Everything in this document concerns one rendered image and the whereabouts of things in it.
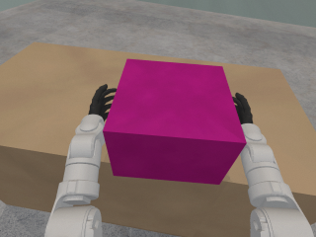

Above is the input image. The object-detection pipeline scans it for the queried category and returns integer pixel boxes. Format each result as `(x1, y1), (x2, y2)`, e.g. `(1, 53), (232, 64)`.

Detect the pedestal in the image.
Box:
(0, 41), (316, 237)

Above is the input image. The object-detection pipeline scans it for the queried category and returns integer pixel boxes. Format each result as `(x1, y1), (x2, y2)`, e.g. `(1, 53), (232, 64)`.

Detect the left robot hand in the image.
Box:
(88, 84), (117, 121)

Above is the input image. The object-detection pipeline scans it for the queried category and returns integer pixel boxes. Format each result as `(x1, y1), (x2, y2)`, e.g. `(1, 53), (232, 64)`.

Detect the right robot upper arm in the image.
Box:
(250, 206), (313, 237)

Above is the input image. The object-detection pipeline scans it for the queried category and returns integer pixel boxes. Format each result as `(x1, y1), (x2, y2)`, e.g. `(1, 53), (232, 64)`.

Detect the carton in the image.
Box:
(103, 58), (247, 185)

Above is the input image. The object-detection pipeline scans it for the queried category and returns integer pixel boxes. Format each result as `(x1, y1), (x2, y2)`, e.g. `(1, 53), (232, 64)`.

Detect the right robot hand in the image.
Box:
(232, 93), (253, 124)

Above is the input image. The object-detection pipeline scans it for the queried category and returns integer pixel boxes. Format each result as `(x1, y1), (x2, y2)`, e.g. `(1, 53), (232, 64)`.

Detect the left robot forearm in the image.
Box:
(44, 114), (106, 237)

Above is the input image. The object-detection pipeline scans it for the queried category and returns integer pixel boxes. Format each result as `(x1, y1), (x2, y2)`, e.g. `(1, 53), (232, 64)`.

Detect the left robot upper arm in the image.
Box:
(45, 205), (103, 237)

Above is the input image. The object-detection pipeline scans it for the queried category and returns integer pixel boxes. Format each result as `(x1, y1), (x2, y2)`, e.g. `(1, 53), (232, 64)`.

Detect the right robot forearm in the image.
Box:
(239, 123), (314, 237)

